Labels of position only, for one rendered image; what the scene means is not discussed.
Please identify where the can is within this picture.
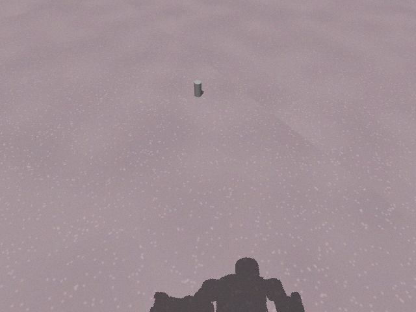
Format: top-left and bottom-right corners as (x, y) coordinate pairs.
(194, 80), (202, 97)

